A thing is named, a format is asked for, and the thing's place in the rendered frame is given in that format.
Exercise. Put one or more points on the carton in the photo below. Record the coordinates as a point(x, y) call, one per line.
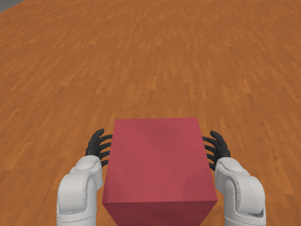
point(158, 173)

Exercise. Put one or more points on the robot left forearm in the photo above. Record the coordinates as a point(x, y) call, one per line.
point(76, 200)

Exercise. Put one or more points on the right robot hand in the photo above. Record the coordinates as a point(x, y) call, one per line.
point(219, 150)

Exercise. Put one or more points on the robot right forearm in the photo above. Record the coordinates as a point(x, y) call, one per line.
point(244, 197)

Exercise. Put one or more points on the left robot hand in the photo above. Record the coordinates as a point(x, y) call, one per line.
point(94, 147)

